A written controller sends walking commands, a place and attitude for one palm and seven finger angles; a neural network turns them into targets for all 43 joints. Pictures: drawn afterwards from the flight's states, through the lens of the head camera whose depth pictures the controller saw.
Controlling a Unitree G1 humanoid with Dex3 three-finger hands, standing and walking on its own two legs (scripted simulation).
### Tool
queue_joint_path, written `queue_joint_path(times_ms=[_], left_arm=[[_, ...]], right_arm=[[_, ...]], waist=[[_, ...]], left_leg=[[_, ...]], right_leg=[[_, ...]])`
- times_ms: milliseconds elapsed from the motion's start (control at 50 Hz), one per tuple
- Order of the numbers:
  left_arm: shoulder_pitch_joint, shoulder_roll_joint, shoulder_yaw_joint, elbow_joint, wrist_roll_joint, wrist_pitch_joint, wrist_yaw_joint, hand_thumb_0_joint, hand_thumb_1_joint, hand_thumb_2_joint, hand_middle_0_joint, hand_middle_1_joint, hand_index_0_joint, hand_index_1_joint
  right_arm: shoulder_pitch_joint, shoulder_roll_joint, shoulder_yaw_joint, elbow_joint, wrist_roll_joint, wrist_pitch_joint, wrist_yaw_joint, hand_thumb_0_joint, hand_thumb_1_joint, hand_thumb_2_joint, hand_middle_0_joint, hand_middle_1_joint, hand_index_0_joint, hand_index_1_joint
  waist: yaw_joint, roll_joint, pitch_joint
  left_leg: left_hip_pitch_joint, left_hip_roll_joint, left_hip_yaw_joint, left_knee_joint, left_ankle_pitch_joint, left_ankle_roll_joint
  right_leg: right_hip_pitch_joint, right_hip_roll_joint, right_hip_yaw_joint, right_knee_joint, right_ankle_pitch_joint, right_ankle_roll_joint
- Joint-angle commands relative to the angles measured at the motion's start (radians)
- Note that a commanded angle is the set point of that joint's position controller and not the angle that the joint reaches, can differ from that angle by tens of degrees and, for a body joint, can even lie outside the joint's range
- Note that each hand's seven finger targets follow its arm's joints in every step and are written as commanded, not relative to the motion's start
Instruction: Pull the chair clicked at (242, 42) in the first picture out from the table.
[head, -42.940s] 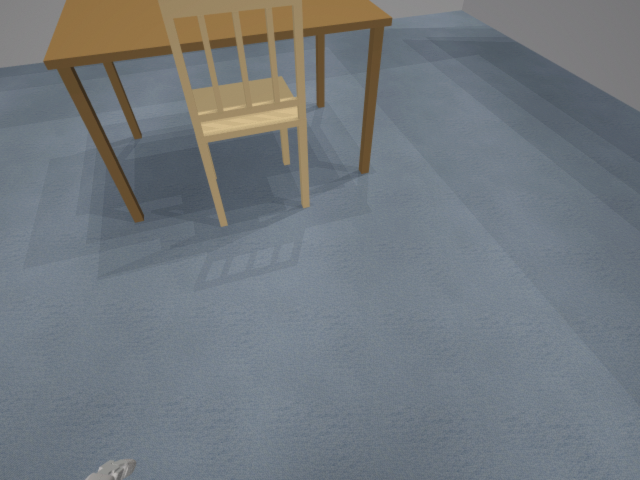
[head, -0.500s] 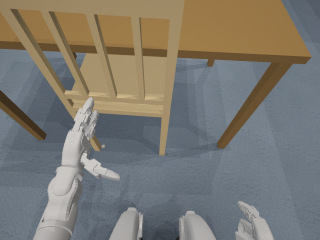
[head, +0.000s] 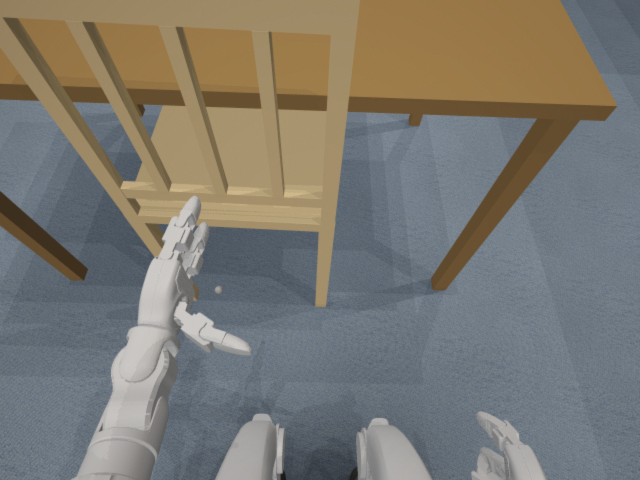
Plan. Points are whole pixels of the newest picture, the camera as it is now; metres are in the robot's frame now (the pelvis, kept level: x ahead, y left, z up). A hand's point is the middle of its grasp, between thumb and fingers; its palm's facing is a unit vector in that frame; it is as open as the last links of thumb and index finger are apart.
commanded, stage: aim the fingers beside a spindle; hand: left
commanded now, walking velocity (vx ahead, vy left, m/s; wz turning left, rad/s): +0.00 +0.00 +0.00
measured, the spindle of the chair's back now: (201, 125) +0.59 +0.19 +0.04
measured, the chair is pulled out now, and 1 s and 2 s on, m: -0.09 -0.09 -0.09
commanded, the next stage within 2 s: none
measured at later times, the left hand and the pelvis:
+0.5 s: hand (200, 273) +0.36 +0.15 +0.03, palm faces -0.02 -1.00 -0.06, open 16.9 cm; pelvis +0.00 +0.00 +0.00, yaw +0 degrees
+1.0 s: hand (221, 293) +0.34 +0.13 +0.01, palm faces -0.12 -0.99 +0.00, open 16.9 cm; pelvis +0.00 +0.00 +0.00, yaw +0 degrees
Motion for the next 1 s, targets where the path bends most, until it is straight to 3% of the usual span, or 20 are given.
queue_joint_path(times_ms=[0,40,60,100,160,260,340,420,440,500,540,580,620,640,660,680,740,840,900,980], left_arm=[[-0.233,0.165,0.112,-0.300,-0.009,-0.132,0.050,0.000,-0.500,0.300,-0.060,-0.080,-0.060,-0.080],[-0.215,0.159,0.101,-0.237,0.006,-0.125,0.049,0.000,-0.500,0.300,-0.060,-0.080,-0.060,-0.080],[-0.198,0.114,0.062,-0.187,0.012,-0.115,0.038,0.000,-0.500,0.300,-0.060,-0.080,-0.060,-0.080],[-0.175,0.093,0.043,-0.126,0.008,-0.090,0.013,0.000,-0.500,0.300,-0.060,-0.080,-0.060,-0.080],[-0.194,0.054,-0.004,-0.104,-0.008,-0.061,-0.034,0.000,-0.500,0.300,-0.060,-0.080,-0.060,-0.080],[-0.264,0.149,0.080,-0.266,-0.029,-0.098,-0.016,0.000,-0.500,0.300,-0.060,-0.080,-0.060,-0.080],[-0.277,0.210,0.143,-0.280,-0.007,-0.131,0.040,0.000,-0.500,0.300,-0.060,-0.080,-0.060,-0.080],[-0.241,0.123,0.073,-0.126,0.008,-0.096,0.020,0.000,-0.500,0.300,-0.060,-0.080,-0.060,-0.080],[-0.251,0.107,0.049,-0.116,0.008,-0.086,0.003,0.000,-0.500,0.300,-0.060,-0.080,-0.060,-0.080],[-0.216,0.032,-0.033,-0.114,-0.008,-0.044,-0.040,0.000,-0.500,0.300,-0.060,-0.080,-0.060,-0.080],[-0.215,0.041,-0.026,-0.133,-0.024,-0.035,-0.048,0.000,-0.500,0.300,-0.060,-0.080,-0.060,-0.080],[-0.221,0.122,0.059,-0.206,-0.032,-0.055,-0.028,0.000,-0.500,0.300,-0.060,-0.080,-0.060,-0.080],[-0.234,0.160,0.106,-0.287,-0.026,-0.092,0.011,0.000,-0.500,0.300,-0.060,-0.080,-0.060,-0.080],[-0.225,0.214,0.155,-0.311,-0.020,-0.109,0.035,0.000,-0.500,0.300,-0.060,-0.080,-0.060,-0.080],[-0.213,0.212,0.164,-0.328,-0.011,-0.124,0.053,0.000,-0.500,0.300,-0.060,-0.080,-0.060,-0.080],[-0.179,0.179,0.140,-0.301,-0.002,-0.129,0.064,0.000,-0.500,0.300,-0.060,-0.080,-0.060,-0.080],[-0.179,0.165,0.124,-0.218,0.013,-0.127,0.063,0.000,-0.500,0.300,-0.060,-0.080,-0.060,-0.080],[-0.213,0.016,-0.049,-0.095,-0.005,-0.063,-0.043,0.000,-0.500,0.300,-0.060,-0.080,-0.060,-0.080],[-0.265,0.041,-0.037,-0.175,-0.027,-0.060,-0.059,0.000,-0.500,0.300,-0.060,-0.080,-0.060,-0.080],[-0.294,0.174,0.101,-0.318,-0.022,-0.115,0.019,0.000,-0.500,0.300,-0.060,-0.080,-0.060,-0.080]], right_arm=[[0.012,-0.127,-0.053,-0.107,-0.004,-0.048,-0.006,0.000,-0.900,-0.900,0.200,0.300,0.200,0.300],[0.016,-0.135,-0.052,-0.103,-0.003,-0.046,-0.003,0.000,-0.900,-0.900,0.200,0.300,0.200,0.300],[0.011,-0.131,-0.051,-0.100,-0.003,-0.043,0.001,0.000,-0.900,-0.900,0.200,0.300,0.200,0.300],[0.010,-0.139,-0.053,-0.101,0.001,-0.039,0.005,0.000,-0.900,-0.900,0.200,0.300,0.200,0.300],[0.009,-0.146,-0.054,-0.114,0.007,-0.038,0.003,0.000,-0.900,-0.900,0.200,0.300,0.200,0.300],[0.007,-0.140,-0.056,-0.124,0.003,-0.044,-0.011,0.000,-0.900,-0.900,0.200,0.300,0.200,0.300],[0.012,-0.134,-0.051,-0.106,-0.005,-0.048,-0.011,0.000,-0.900,-0.900,0.200,0.300,0.200,0.300],[0.011,-0.139,-0.050,-0.095,-0.002,-0.040,-0.001,0.000,-0.900,-0.900,0.200,0.300,0.200,0.300],[0.014,-0.143,-0.051,-0.101,0.000,-0.041,0.000,0.000,-0.900,-0.900,0.200,0.300,0.200,0.300],[0.015,-0.148,-0.057,-0.116,0.008,-0.036,0.004,0.000,-0.900,-0.900,0.200,0.300,0.200,0.300],[0.018,-0.151,-0.059,-0.124,0.010,-0.037,0.001,0.000,-0.900,-0.900,0.200,0.300,0.200,0.300],[0.019,-0.148,-0.062,-0.126,0.006,-0.035,-0.006,0.000,-0.900,-0.900,0.200,0.300,0.200,0.300],[0.012,-0.133,-0.059,-0.126,0.001,-0.038,-0.006,0.000,-0.900,-0.900,0.200,0.300,0.200,0.300],[0.017,-0.134,-0.057,-0.124,-0.003,-0.039,-0.006,0.000,-0.900,-0.900,0.200,0.300,0.200,0.300],[0.014,-0.125,-0.055,-0.124,-0.004,-0.038,-0.003,0.000,-0.900,-0.900,0.200,0.300,0.200,0.300],[0.013,-0.118,-0.054,-0.121,-0.006,-0.037,0.002,0.000,-0.900,-0.900,0.200,0.300,0.200,0.300],[0.015,-0.128,-0.055,-0.106,-0.005,-0.034,0.007,0.000,-0.900,-0.900,0.200,0.300,0.200,0.300],[0.013,-0.148,-0.054,-0.115,0.011,-0.036,0.006,0.000,-0.900,-0.900,0.200,0.300,0.200,0.300],[0.009,-0.151,-0.062,-0.122,0.012,-0.042,-0.007,0.000,-0.900,-0.900,0.200,0.300,0.200,0.300],[0.008,-0.140,-0.058,-0.115,-0.001,-0.051,-0.015,0.000,-0.900,-0.900,0.200,0.300,0.200,0.300]], waist=[[0.008,0.020,-0.415],[-0.006,0.001,-0.365],[-0.017,0.001,-0.327],[-0.021,-0.022,-0.298],[-0.030,-0.032,-0.308],[0.000,0.023,-0.426],[0.003,0.040,-0.417],[-0.027,-0.007,-0.323],[-0.028,0.022,-0.322],[-0.031,0.002,-0.345],[-0.031,-0.009,-0.361],[-0.006,-0.030,-0.417],[0.013,0.008,-0.447],[0.028,0.027,-0.451],[0.033,0.036,-0.456],[0.024,0.030,-0.419],[-0.007,-0.021,-0.346],[-0.051,-0.014,-0.261],[-0.035,0.000,-0.359],[0.008,0.046,-0.457]], left_leg=[[0.310,-0.012,-0.022,-0.151,0.399,0.000],[0.270,-0.012,-0.024,-0.150,0.359,0.003],[0.257,-0.014,-0.019,-0.150,0.330,0.003],[0.225,-0.014,-0.016,-0.153,0.273,0.004],[0.219,-0.015,-0.019,-0.148,0.266,0.008],[0.298,-0.014,-0.022,-0.142,0.365,0.007],[0.292,-0.014,-0.025,-0.135,0.390,0.003],[0.239,-0.014,-0.022,-0.142,0.304,0.002],[0.248,-0.014,-0.025,-0.144,0.301,0.003],[0.288,-0.009,-0.030,-0.158,0.313,0.001],[0.299,-0.008,-0.034,-0.153,0.339,0.005],[0.293,-0.010,-0.028,-0.149,0.372,0.006],[0.315,-0.011,-0.022,-0.150,0.416,0.003],[0.311,-0.013,-0.025,-0.151,0.429,0.000],[0.324,-0.014,-0.021,-0.155,0.444,-0.002],[0.317,-0.015,-0.019,-0.156,0.437,-0.003],[0.250,-0.013,-0.018,-0.146,0.355,0.004],[0.230,-0.014,-0.027,-0.156,0.231,0.007],[0.290,-0.012,-0.033,-0.153,0.283,0.008],[0.359,-0.010,-0.039,-0.154,0.392,-0.001]], right_leg=[[0.229,0.013,0.012,-0.154,0.358,-0.013],[0.210,0.016,0.008,-0.158,0.326,-0.014],[0.194,0.016,0.010,-0.168,0.310,-0.012],[0.186,0.017,0.009,-0.180,0.267,-0.012],[0.187,0.014,0.010,-0.182,0.266,-0.014],[0.228,0.011,0.017,-0.163,0.338,-0.015],[0.218,0.017,0.014,-0.148,0.348,-0.015],[0.179,0.019,0.008,-0.168,0.290,-0.012],[0.165,0.019,0.006,-0.167,0.278,-0.016],[0.167,0.015,-0.005,-0.179,0.280,-0.017],[0.173,0.016,-0.005,-0.177,0.299,-0.018],[0.235,0.011,0.008,-0.170,0.346,-0.014],[0.250,0.011,0.013,-0.157,0.383,-0.013],[0.258,0.014,0.012,-0.147,0.386,-0.016],[0.263,0.013,0.016,-0.146,0.399,-0.016],[0.251,0.014,0.012,-0.150,0.394,-0.015],[0.222,0.020,0.014,-0.161,0.339,-0.011],[0.142,0.019,0.003,-0.193,0.219,-0.017],[0.162,0.011,0.006,-0.189,0.251,-0.016],[0.195,0.012,0.006,-0.157,0.317,-0.019]])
